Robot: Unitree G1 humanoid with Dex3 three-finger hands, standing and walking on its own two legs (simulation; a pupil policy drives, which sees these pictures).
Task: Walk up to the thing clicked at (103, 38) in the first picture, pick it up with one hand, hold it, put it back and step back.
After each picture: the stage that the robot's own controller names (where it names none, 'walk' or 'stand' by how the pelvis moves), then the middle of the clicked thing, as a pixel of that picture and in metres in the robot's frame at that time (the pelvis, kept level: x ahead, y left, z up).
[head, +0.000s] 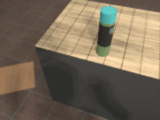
stand; (105, 34) +0.62 -0.09 +0.01
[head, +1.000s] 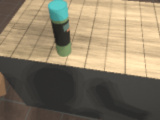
rise first; (61, 31) +0.57 +0.12 +0.04
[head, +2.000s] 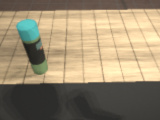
stand; (34, 50) +0.50 +0.22 +0.03
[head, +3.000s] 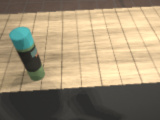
stand; (30, 57) +0.47 +0.22 +0.01
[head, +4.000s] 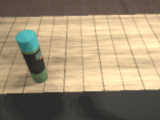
stand; (34, 59) +0.47 +0.21 +0.01
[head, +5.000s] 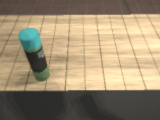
stand; (36, 57) +0.48 +0.21 +0.01
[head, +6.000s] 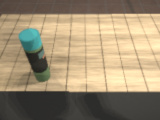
stand; (37, 58) +0.47 +0.20 +0.01
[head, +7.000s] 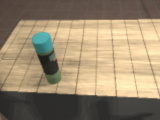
rise first; (48, 61) +0.47 +0.19 +0.01
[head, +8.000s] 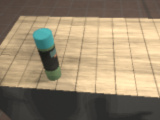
go down; (49, 57) +0.48 +0.19 +0.02
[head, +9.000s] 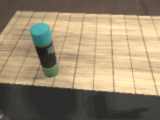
go down; (46, 53) +0.49 +0.18 +0.02
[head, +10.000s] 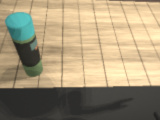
go down; (27, 49) +0.46 +0.18 +0.06
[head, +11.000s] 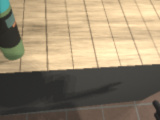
close in; (3, 27) +0.48 +0.19 +0.09
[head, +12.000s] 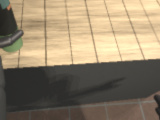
close; out of the picture +0.52 +0.19 +0.11
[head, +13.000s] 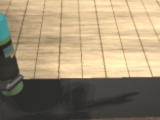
lift; (2, 59) +0.39 +0.23 +0.09
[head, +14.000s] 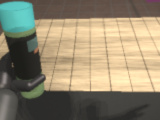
lift; (25, 55) +0.32 +0.16 +0.21
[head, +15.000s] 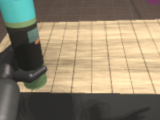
hold; (27, 47) +0.34 +0.16 +0.23
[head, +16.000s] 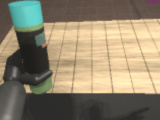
crouch; (34, 51) +0.34 +0.14 +0.21
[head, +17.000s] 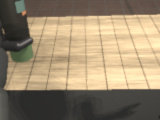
crouch; (14, 20) +0.44 +0.19 +0.24
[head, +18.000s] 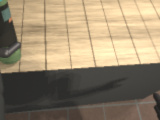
lower; (0, 25) +0.50 +0.20 +0.08
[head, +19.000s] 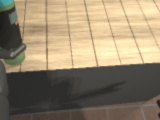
lower; (6, 27) +0.49 +0.18 +0.10
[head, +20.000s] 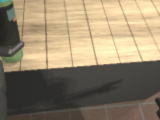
lower; (4, 24) +0.50 +0.19 +0.10
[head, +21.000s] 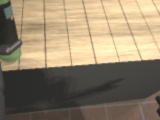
lower; (1, 22) +0.50 +0.19 +0.10
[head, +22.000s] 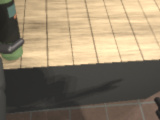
loosen; (4, 21) +0.50 +0.19 +0.10
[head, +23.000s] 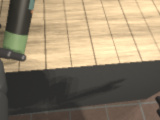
withdraw; (20, 15) +0.55 +0.15 +0.09
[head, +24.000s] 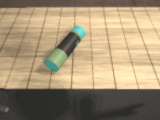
sink last; (66, 46) +0.58 +0.09 -0.03
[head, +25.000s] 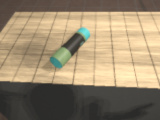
stand; (71, 46) +0.61 +0.10 -0.02
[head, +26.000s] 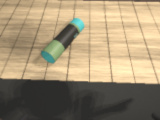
stand; (64, 39) +0.59 +0.10 -0.01
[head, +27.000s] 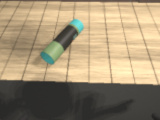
stand; (63, 40) +0.59 +0.10 -0.01
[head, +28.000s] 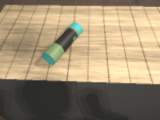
stand; (64, 42) +0.61 +0.11 -0.04
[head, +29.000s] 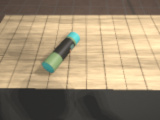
walk; (62, 50) +0.61 +0.12 -0.08
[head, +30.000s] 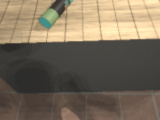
walk; (58, 8) +0.80 +0.15 -0.06
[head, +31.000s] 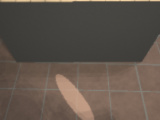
walk; out of the picture +1.11 +0.20 -0.06
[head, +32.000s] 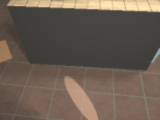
stand; out of the picture +1.24 +0.12 -0.07
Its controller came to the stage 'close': yes
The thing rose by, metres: 0.22
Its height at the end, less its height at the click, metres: -0.09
